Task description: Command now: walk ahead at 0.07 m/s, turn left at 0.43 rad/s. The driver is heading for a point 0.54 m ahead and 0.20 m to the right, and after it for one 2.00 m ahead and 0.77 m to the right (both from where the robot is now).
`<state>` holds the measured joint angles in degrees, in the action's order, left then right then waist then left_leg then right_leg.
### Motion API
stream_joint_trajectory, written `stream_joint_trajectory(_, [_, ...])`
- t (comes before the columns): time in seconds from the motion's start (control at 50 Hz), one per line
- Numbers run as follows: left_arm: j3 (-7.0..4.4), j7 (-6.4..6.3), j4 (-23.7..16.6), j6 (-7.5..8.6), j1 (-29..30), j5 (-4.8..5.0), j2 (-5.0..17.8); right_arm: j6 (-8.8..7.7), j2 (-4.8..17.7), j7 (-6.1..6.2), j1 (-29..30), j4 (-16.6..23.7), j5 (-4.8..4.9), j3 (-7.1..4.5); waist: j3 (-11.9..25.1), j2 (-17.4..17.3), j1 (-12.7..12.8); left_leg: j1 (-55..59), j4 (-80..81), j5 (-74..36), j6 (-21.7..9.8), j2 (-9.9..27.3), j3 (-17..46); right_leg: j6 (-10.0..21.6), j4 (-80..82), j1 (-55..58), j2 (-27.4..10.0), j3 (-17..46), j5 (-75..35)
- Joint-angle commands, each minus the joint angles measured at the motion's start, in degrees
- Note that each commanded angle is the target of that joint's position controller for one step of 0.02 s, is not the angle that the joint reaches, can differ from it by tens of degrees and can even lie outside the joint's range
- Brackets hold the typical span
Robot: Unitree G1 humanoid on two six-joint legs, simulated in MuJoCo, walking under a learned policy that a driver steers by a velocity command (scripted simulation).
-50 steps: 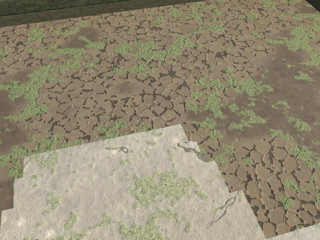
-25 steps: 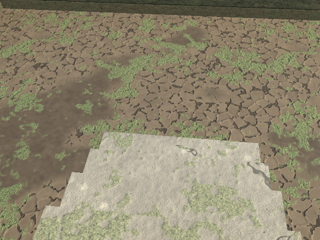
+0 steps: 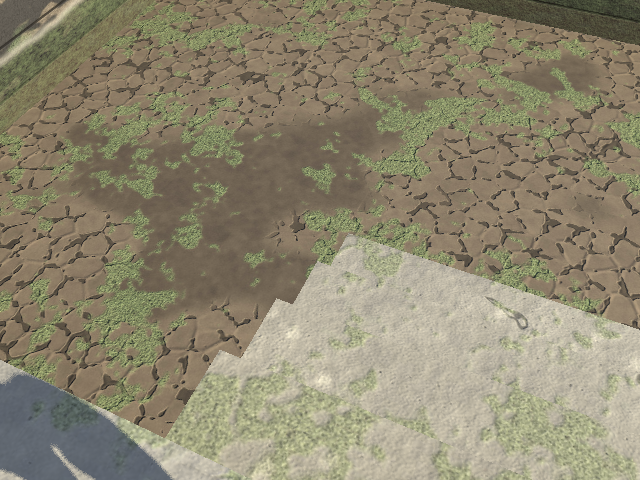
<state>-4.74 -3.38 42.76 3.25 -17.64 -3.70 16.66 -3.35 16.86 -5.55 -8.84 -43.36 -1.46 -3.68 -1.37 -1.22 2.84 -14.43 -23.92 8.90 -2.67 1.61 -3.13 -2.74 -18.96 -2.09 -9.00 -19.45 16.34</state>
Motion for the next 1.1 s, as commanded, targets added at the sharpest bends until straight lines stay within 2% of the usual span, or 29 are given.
stream_joint_trajectory(0.02, [1.57,0.72,-8.2,1.58,0.4,0.08,-1.1,-3.1,17.6,2.94,-15.5,1.8,-0.51,-5.21,20.0,-11.8,-5.3,35.3,0.4,-51.1,-21.3,18.6,27.8,-0.1,-25.5,-24.0,6.1,5.3,20.3])
stream_joint_trajectory(0.04, [1.87,2.18,-7.2,2.85,3.3,-0.02,0.2,-4.75,15.9,4.11,-17.9,0.3,-2.4,-5.71,12.4,-4.9,-7.5,33.2,1.7,-48.3,-21.8,20.1,29.4,0.4,-30.6,-34.0,6.4,16.8,25.0])
stream_joint_trajectory(0.06, [1.37,2.49,-6.8,2.91,7.2,0.23,2.6,-5.48,14.4,4.52,-16.1,0.0,-1.63,-5.92,7.3,-6.0,-8.1,28.6,2.2,-44.0,-18.7,18.0,23.4,0.6,-36.3,-39.1,4.3,18.9,23.4])
stream_joint_trajectory(0.08, [0.07,2.4,-4.0,2.46,4.2,0.22,6.5,-4.78,11.5,4.41,-12.0,1.3,0.51,-5.15,7.7,-6.5,-6.1,24.9,2.7,-42.3,-17.3,17.1,19.5,0.1,-41.0,-38.2,2.4,18.6,21.9])
stream_joint_trajectory(0.12, [0.4,3.56,-1.0,1.43,0.5,0.2,5.4,-3.49,7.4,3.5,-5.2,3.4,3.06,-3.23,4.3,-5.7,-1.1,9.4,6.8,-37.7,-12.2,13.5,12.0,-0.8,-40.3,-29.1,1.1,19.3,15.1])
stream_joint_trajectory(0.14, [-0.39,4.78,-2.8,-3.37,5.7,10.95,2.9,1.42,3.9,2.93,-2.2,3.2,4.73,-1.95,4.2,0.8,-2.1,10.3,6.2,-49.6,-6.7,8.9,7.4,0.7,-38.2,-27.5,5.3,15.6,5.8])
stream_joint_trajectory(0.16, [0.5,5.3,-1.1,-5.47,0.9,11.0,0.8,3.57,6.0,3.11,-2.2,2.8,4.01,-2.32,6.0,-2.1,-0.1,7.5,5.9,-51.1,-5.7,7.9,3.8,1.3,-36.3,-23.1,5.9,15.9,1.0])
stream_joint_trajectory(0.2, [0.99,6.01,0.6,-6.93,-0.8,8.42,0.2,5.37,6.0,4.21,-0.2,3.9,2.9,-2.44,4.8,-5.4,-0.5,3.7,5.4,-43.9,-5.7,7.4,0.2,2.1,-30.7,-19.1,6.1,17.5,-3.0])
stream_joint_trajectory(0.26, [0.3,6.09,-1.0,-8.07,4.6,5.54,3.5,6.31,6.3,5.21,-0.1,3.5,3.68,-2.71,3.7,-7.0,-3.6,4.0,3.1,-32.6,-8.1,10.5,3.1,4.1,-26.3,-20.9,5.9,18.1,-2.5])
stream_joint_trajectory(0.28, [1.94,6.5,-0.7,-3.56,-2.5,-0.96,2.5,2.1,10.0,4.01,-2.3,3.9,-3.49,-2.86,-2.2,-3.0,-1.5,-2.1,12.8,-18.9,-16.4,22.5,14.0,2.1,-32.6,-22.9,0.5,24.8,0.5])
stream_joint_trajectory(0.3, [1.59,5.5,0.1,-1.56,-1.9,-1.43,3.5,-0.22,9.5,4.48,-2.0,3.5,-2.82,-3.76,-2.7,0.3,-2.3,3.6,13.5,-12.7,-18.0,25.2,17.8,1.3,-34.1,-29.2,-0.8,28.3,2.9])
stream_joint_trajectory(0.36, [2.03,3.1,-0.5,-0.7,2.5,-0.52,4.5,-2.86,4.9,6.62,0.5,4.2,-1.37,-2.61,-0.2,2.0,-3.9,14.4,15.1,-9.8,-16.5,20.7,10.9,-0.6,-36.3,-37.2,0.5,26.4,4.9])
stream_joint_trajectory(0.44, [3.48,6.11,-1.3,-1.68,5.3,-1.07,0.5,-2.07,8.6,8.07,-1.3,6.0,-0.35,-4.13,0.8,-0.1,-6.1,14.1,13.8,-13.3,-12.9,13.8,1.7,0.3,-25.0,-29.3,2.5,17.4,4.3])
stream_joint_trajectory(0.54, [2.48,7.61,-0.5,0.88,2.7,2.74,2.5,-1.25,9.2,8.65,-1.1,6.4,-1.67,-4.51,3.7,-1.7,-3.9,17.6,4.3,-22.1,-8.6,14.7,-1.8,3.9,-7.9,-21.3,6.5,15.7,-10.0])
stream_joint_trajectory(0.58, [0.03,6.34,-0.6,2.78,-0.6,3.13,8.3,-1.08,4.9,7.78,-3.5,6.4,-1.37,-2.99,11.1,3.9,-2.6,10.2,-6.6,-10.5,-0.8,7.6,-7.2,12.0,-3.9,-3.9,5.4,19.6,-38.1])
stream_joint_trajectory(0.6, [-1.87,4.88,-0.9,2.99,-8.3,3.28,16.4,-1.74,-0.9,7.59,-4.0,11.9,-2.07,-0.89,21.6,17.1,-0.8,-6.8,-20.4,21.9,6.2,-2.3,-9.3,28.9,-2.4,16.0,-12.4,44.5,-58.3])
stream_joint_trajectory(0.62, [-2.24,4.34,1.6,4.11,-14.7,-0.02,15.0,-1.98,1.1,6.78,3.1,12.8,-1.82,-0.78,17.6,6.2,4.2,-17.0,-31.4,37.2,6.0,-3.9,3.4,29.4,-2.0,17.8,-14.9,49.1,-52.6])
stream_joint_trajectory(0.64, [-2.83,4.3,2.4,5.48,-13.7,-0.76,14.0,-1.65,1.0,6.84,6.5,13.2,-1.01,-0.51,10.0,6.3,4.1,-21.5,-37.9,35.4,4.9,-1.1,7.7,25.0,-1.7,11.2,-12.5,42.7,-48.8])
stream_joint_trajectory(0.66, [-2.39,4.52,0.8,5.13,-8.1,1.05,10.9,-1.43,6.2,7.89,3.7,11.5,-1.25,-2.08,8.6,7.2,1.7,-20.8,-42.4,32.8,4.7,0.5,7.6,23.1,-1.0,6.5,-10.3,38.1,-48.0])
stream_joint_trajectory(0.7, [-0.75,4.67,-2.9,3.8,0.4,3.28,7.2,-1.09,6.9,8.92,-0.6,9.9,-2.44,-2.08,5.8,6.5,-3.8,-14.7,-40.7,26.7,4.8,1.9,7.3,20.7,2.9,-6.1,-7.6,35.3,-42.9])
stream_joint_trajectory(0.76, [-0.95,4.26,-5.7,3.07,2.9,1.83,9.0,0.33,4.6,7.47,-4.5,8.6,-1.6,-0.64,6.8,6.2,-5.4,-9.5,-35.7,16.4,6.5,-0.5,4.7,19.2,5.5,-11.3,-3.3,32.3,-35.9])
stream_joint_trajectory(0.86, [-2.07,5.73,-9.5,4.25,2.6,1.76,10.6,2.49,4.9,6.73,-6.0,6.8,-0.97,1.39,7.0,7.6,-2.3,-7.6,-20.9,14.6,7.7,-0.3,4.3,19.5,3.6,-9.8,-3.7,37.8,-23.7])
stream_joint_trajectory(0.92, [-2.26,6.3,-10.8,3.64,2.4,1.44,11.0,1.68,5.5,7.2,-5.9,6.4,-0.19,2.36,7.7,8.3,0.0,-7.4,-12.9,12.6,6.3,-1.7,4.0,20.3,1.3,-8.0,-4.5,43.1,-19.6])
stream_joint_trajectory(0.98, [-1.69,6.77,-10.7,2.06,5.6,1.29,11.1,0.49,6.6,6.99,-9.2,5.9,1.52,2.46,8.1,7.6,-2.2,0.9,2.8,1.8,3.0,-4.1,1.7,19.3,-2.2,-11.1,-2.7,44.3,-20.0])
stream_joint_trajectory(1.02, [0.33,6.99,-8.5,1.33,2.1,0.56,6.8,-0.65,9.1,7.16,-11.2,7.1,1.59,1.62,10.6,4.3,-3.0,12.2,7.0,-10.4,-5.1,3.2,6.1,12.6,-8.1,-18.4,2.1,42.0,-6.1])
stream_joint_trajectory(1.04, [1.81,6.84,-10.8,1.64,0.2,-0.42,1.6,-1.86,14.2,7.96,-12.7,8.9,1.02,0.25,13.5,-8.2,-2.2,22.8,8.4,-25.3,-20.6,19.4,24.0,4.4,-21.2,-31.9,12.7,32.1,12.2])
stream_joint_trajectory(1.06, [1.4,6.99,-11.1,2.26,1.8,-1.28,3.3,-2.24,14.3,7.7,-11.3,8.4,-2.1,0.06,7.0,-5.8,-3.2,18.9,13.5,-12.0,-23.8,27.6,31.7,1.1,-31.8,-41.9,10.9,29.5,16.9])
stream_joint_trajectory(1.08, [0.6,6.41,-9.1,1.79,4.1,-1.06,6.1,-2.63,9.8,7.35,-9.7,8.1,-0.98,0.88,4.4,-1.3,-3.7,15.1,15.8,3.2,-18.0,23.2,26.8,1.1,-38.9,-42.2,7.1,28.8,11.9])
stream_joint_trajectory(1.1, [-0.22,5.46,-8.0,1.47,4.2,-0.78,7.4,-3.16,5.9,6.67,-6.2,8.8,0.11,2.22,2.6,-3.0,-2.6,12.9,17.3,11.8,-13.0,17.9,21.5,0.5,-42.2,-43.0,7.2,28.3,6.8])
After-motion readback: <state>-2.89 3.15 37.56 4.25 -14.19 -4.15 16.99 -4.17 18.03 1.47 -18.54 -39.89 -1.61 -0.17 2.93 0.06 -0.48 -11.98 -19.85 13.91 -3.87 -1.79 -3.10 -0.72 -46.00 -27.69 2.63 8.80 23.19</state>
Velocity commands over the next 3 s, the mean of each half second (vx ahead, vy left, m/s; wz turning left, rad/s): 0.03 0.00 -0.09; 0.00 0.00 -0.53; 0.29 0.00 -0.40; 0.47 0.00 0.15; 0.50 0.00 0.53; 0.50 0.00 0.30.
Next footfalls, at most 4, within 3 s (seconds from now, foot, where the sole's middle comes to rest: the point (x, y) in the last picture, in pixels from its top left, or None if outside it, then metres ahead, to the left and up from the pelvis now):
0.56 right None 0.11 -0.15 -0.78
1.02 left None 0.16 0.08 -0.78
1.56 right None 0.20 -0.23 -0.78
1.98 left None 0.50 -0.21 -0.95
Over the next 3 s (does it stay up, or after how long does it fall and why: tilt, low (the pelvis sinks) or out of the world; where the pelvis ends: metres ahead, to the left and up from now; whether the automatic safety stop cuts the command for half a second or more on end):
stays up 0.86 -0.41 -0.44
